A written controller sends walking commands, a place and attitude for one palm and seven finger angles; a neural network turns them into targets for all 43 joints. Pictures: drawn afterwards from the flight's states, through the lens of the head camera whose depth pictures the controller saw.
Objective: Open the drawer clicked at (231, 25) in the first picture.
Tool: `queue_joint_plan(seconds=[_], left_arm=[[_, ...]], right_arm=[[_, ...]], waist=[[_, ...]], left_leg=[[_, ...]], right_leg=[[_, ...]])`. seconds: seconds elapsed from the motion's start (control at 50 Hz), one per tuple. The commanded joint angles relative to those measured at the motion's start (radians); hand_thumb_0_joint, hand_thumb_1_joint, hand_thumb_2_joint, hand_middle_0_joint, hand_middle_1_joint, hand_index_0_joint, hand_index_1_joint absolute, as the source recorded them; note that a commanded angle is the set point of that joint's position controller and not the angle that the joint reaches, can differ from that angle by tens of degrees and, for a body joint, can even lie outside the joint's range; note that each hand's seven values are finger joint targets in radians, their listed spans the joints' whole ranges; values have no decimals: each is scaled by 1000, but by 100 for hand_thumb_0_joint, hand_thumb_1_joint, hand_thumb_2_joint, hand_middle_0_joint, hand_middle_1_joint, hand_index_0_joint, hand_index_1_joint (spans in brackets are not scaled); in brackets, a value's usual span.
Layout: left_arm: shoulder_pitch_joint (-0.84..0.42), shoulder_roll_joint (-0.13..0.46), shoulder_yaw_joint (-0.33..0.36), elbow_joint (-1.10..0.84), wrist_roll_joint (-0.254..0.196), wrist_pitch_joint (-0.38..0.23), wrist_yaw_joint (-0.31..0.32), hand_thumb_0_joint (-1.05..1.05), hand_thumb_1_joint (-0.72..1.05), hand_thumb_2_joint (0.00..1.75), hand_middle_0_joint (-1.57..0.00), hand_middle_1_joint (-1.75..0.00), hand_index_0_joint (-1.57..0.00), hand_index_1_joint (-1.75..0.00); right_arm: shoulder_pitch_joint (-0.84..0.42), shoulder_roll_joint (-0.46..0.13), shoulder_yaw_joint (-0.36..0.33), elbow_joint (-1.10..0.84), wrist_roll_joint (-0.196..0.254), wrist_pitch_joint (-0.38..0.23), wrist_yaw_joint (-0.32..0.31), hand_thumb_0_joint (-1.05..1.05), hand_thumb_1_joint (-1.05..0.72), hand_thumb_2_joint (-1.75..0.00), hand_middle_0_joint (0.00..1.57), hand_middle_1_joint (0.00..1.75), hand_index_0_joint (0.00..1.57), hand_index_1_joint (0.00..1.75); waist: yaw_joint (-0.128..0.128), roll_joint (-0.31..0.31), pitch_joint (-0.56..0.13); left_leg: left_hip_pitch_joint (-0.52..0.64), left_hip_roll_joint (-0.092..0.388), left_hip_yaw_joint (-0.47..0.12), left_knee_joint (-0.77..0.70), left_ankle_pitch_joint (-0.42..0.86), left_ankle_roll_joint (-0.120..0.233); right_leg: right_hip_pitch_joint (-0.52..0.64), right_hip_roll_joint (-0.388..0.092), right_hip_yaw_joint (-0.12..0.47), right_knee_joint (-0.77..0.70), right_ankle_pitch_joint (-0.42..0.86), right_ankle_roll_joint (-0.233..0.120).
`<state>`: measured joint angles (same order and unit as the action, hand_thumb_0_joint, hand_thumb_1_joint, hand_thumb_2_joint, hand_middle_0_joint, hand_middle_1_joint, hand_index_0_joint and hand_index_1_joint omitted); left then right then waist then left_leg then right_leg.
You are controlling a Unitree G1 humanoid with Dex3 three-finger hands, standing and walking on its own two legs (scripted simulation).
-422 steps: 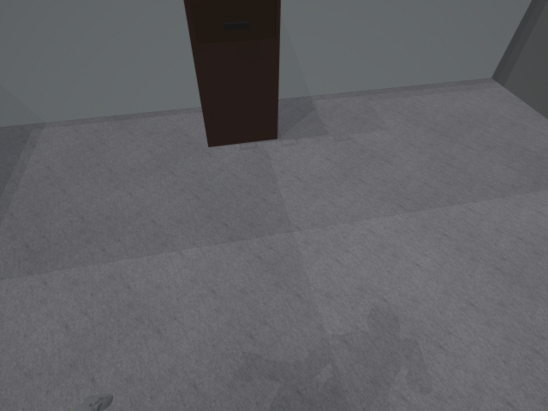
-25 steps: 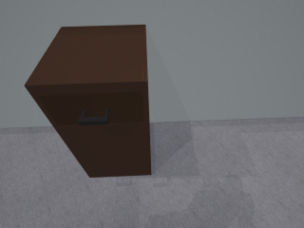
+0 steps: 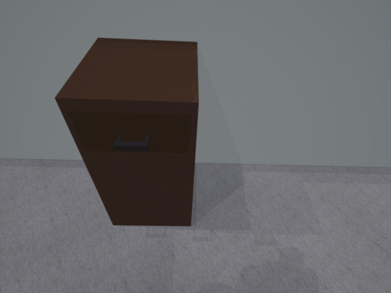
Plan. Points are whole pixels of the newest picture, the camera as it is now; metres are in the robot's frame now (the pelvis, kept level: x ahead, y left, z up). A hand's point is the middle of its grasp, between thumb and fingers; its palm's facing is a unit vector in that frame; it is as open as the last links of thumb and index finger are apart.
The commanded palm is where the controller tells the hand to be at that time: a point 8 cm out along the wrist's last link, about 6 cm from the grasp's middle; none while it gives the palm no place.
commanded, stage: shuffle to correct the standing spot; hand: left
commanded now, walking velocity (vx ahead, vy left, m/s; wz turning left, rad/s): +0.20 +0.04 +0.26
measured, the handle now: (132, 141) +0.58 +0.25 -0.08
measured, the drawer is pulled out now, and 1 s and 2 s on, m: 0.00 0.00 0.00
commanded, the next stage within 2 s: come to a stop and stand still in 0.44 s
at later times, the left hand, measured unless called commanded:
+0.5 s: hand out of the picture +0.02 +0.17 -0.17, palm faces +0.05 -0.99 -0.16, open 7.4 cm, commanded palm none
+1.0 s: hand out of the picture +0.12 +0.22 -0.18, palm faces +0.03 -0.97 -0.22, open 7.3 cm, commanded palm none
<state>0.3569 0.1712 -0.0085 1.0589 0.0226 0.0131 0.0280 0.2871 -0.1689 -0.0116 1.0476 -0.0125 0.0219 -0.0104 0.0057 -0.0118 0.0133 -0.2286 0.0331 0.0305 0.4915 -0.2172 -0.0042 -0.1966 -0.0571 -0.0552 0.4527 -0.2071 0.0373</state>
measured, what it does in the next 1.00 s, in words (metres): walks ahead: left foot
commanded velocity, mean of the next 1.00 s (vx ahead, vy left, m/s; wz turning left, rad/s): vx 0.02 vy -0.01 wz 0.03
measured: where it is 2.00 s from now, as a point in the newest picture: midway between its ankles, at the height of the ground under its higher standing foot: outside the picture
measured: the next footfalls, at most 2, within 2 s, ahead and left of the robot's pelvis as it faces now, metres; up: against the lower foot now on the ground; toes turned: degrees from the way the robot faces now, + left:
left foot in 0.76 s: +0.20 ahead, +0.15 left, +0.00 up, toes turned +7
right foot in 1.10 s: +0.12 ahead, -0.10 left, +0.00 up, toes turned -4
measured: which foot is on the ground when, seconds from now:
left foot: down 0.00-0.52, up 0.54-0.74, down 0.76-1.00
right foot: down 0.00-0.82, up 0.84-1.00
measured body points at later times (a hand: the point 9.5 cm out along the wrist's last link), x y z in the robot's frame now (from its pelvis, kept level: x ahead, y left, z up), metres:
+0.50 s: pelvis +0.04 +0.01 +0.00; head +0.03 +0.00 +0.45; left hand +0.02 +0.23 -0.16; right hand -0.01 -0.20 -0.17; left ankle +0.03 +0.12 -0.74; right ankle +0.03 -0.09 -0.73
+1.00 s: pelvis +0.10 +0.03 +0.00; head +0.15 +0.03 +0.44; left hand +0.12 +0.27 -0.16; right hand +0.18 -0.20 -0.16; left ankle +0.16 +0.14 -0.74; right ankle +0.05 -0.09 -0.70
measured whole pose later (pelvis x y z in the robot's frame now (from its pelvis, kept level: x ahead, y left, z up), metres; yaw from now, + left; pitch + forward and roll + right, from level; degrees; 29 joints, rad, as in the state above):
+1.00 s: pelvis +0.10 +0.03 +0.00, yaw -1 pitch +0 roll -1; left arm 0.25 0.15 0.04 0.99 0.02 0.04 0.04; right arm 0.12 -0.16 -0.04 1.00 -0.02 0.02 -0.05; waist 0.01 0.02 0.13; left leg -0.34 0.06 0.12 0.50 -0.16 0.03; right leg -0.31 -0.02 -0.04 0.83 -0.51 0.01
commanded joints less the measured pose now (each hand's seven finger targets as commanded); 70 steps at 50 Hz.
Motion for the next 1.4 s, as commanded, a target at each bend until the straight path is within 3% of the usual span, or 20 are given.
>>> queue_joint_plan(seconds=[0.0,0.24,0.3,0.34,0.44,0.46,0.48,0.5,0.52,0.6,0.68,0.72,0.76,0.82,0.96,1.04,1.08,1.18,1.26,1.38], left_arm=[[43,89,25,-24,-1,-22,7,0,90,90,-20,-30,-20,-30],[90,74,70,-13,1,-6,-12,0,90,90,-20,-30,-20,-30],[69,-9,58,-28,2,-6,-22,0,90,90,-20,-30,-20,-30],[26,-29,49,-48,7,-10,-25,0,90,90,-20,-30,-20,-30],[161,-42,49,7,1,-44,-25,0,90,90,-20,-30,-20,-30],[215,-16,58,27,3,-51,-17,0,90,90,-20,-30,-20,-30],[280,62,74,39,10,-60,-2,0,90,90,-20,-30,-20,-30],[308,111,80,41,0,-65,8,0,90,90,-20,-30,-20,-30],[258,101,81,27,-2,-66,9,0,90,90,-20,-30,-20,-30],[76,0,50,-13,5,-76,20,0,90,90,-20,-30,-20,-30],[74,34,53,-11,5,-46,24,0,90,90,-20,-30,-20,-30],[88,46,54,-16,-3,-33,26,0,90,90,-20,-30,-20,-30],[135,15,49,-36,-10,-20,37,0,90,90,-20,-30,-20,-30],[115,24,49,-37,-11,5,34,0,90,90,-20,-30,-20,-30],[32,20,64,-86,-1,27,5,0,90,90,-20,-30,-20,-30],[102,47,73,-79,10,22,3,0,90,90,-20,-30,-20,-30],[-6,154,74,-119,16,9,11,0,90,90,-20,-30,-20,-30],[-142,138,67,-139,6,-18,9,0,90,90,-20,-30,-20,-30],[-53,160,78,-108,8,-20,5,0,90,90,-20,-30,-20,-30],[-8,60,51,-39,-8,-18,1,0,90,90,-20,-30,-20,-30]], right_arm=[[43,-120,-27,-27,-4,-18,-4,0,-90,-90,20,30,20,30],[160,-83,-41,-1,-15,0,-10,0,-90,-90,20,30,20,30],[189,-150,-60,14,-18,-16,-20,0,-90,-90,20,30,20,30],[158,-154,-59,9,-13,-33,-20,0,-90,-90,20,30,20,30],[94,-108,-40,21,-10,-44,-20,0,-90,-90,20,30,20,30],[91,-79,-37,16,-5,-46,-18,0,-90,-90,20,30,20,30],[81,-17,-25,-10,7,-50,-14,0,-90,-90,20,30,20,30],[22,-35,-31,-46,-5,-53,-5,0,-90,-90,20,30,20,30],[11,-51,-41,-56,-12,-53,4,0,-90,-90,20,30,20,30],[60,-11,-31,-20,-6,-33,7,0,-90,-90,20,30,20,30],[56,32,-11,-8,5,-31,-7,0,-90,-90,20,30,20,30],[94,-18,-21,0,1,-36,-15,0,-90,-90,20,30,20,30],[131,-122,-42,-7,4,-36,-26,0,-90,-90,20,30,20,30],[70,-155,-51,-12,2,-20,-43,0,-90,-90,20,30,20,30],[-47,-189,-80,-58,-11,-4,-51,0,-90,-90,20,30,20,30],[-102,-142,-74,-77,-7,11,-23,0,-90,-90,20,30,20,30],[-112,-47,-58,-108,-1,31,-3,0,-90,-90,20,30,20,30],[-42,-73,-52,-50,-11,22,16,0,-90,-90,20,30,20,30],[-26,-57,-37,-41,-7,-4,9,0,-90,-90,20,30,20,30],[16,-99,-17,5,-7,-35,-16,0,-90,-90,20,30,20,30]], waist=[[-6,19,74],[-33,-10,77],[-42,219,114],[-31,215,147],[40,66,87],[63,-20,92],[86,-250,105],[93,-240,126],[58,-94,129],[-29,-126,173],[-16,-142,92],[-23,-79,24],[-15,128,-75],[-18,282,-67],[-11,133,-150],[38,18,-90],[17,-280,33],[-30,-171,96],[14,-107,73],[32,95,0]], left_leg=[[-99,55,-85,-165,-238,21],[-97,-9,-65,-55,-389,51],[-89,181,-339,-329,-621,125],[-103,261,-425,-388,-580,192],[-180,142,-182,-185,-344,128],[-275,78,-116,-57,-317,101],[-463,-34,9,195,-296,57],[-501,-27,16,384,-300,52],[-491,-1,-28,479,-224,56],[-333,53,-20,417,-104,22],[-104,-6,72,80,40,3],[30,19,49,-21,385,7],[202,219,-99,15,935,98],[179,307,-186,-70,1069,203],[140,320,-137,-72,724,204],[-139,179,-47,-28,71,85],[-201,-11,34,237,-241,-3],[-178,18,-27,381,-124,6],[-123,2,17,105,-146,-2],[-2,121,-120,-156,155,63]], right_leg=[[-44,-34,59,-125,-197,-32],[-177,-39,72,-76,-467,-82],[-231,93,-96,272,-265,-42],[-291,29,-25,459,-247,-59],[70,43,-63,13,-112,-49],[179,-8,13,-68,-130,-66],[286,-213,307,-217,-284,-131],[209,-363,490,-336,-340,-202],[170,-352,443,-342,-354,-223],[-2,-234,117,-243,210,-188],[24,-140,-29,-59,547,-132],[16,-97,-34,61,484,-80],[-82,-28,-46,128,70,-22],[-111,12,-1,336,-353,-27],[-131,20,38,358,-263,-28],[96,7,20,17,4,-34],[-132,-260,343,-283,-292,-150],[-166,-181,223,-280,-236,-142],[-19,-193,201,-203,-74,-174],[33,-37,36,-44,52,-56]])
